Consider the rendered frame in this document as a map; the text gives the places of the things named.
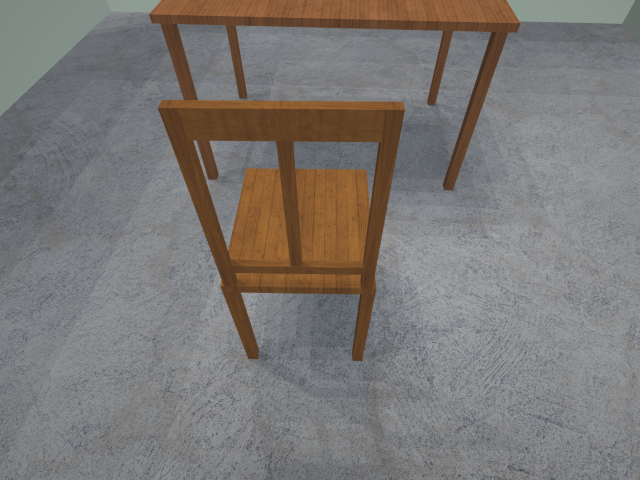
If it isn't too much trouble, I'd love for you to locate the chair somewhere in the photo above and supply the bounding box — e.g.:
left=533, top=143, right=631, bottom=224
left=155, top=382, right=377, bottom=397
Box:
left=158, top=100, right=405, bottom=361

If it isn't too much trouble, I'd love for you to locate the table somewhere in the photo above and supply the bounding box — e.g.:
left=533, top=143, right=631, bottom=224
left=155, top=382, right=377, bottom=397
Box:
left=149, top=0, right=521, bottom=190

